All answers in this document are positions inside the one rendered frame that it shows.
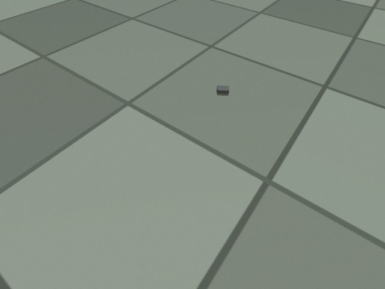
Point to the small box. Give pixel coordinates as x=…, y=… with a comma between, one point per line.
x=223, y=89

